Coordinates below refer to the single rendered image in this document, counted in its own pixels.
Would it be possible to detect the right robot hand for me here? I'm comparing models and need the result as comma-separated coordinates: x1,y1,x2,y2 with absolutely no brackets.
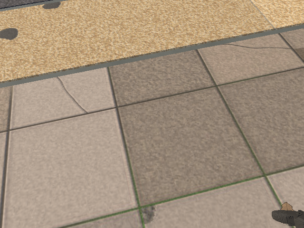
272,210,304,228

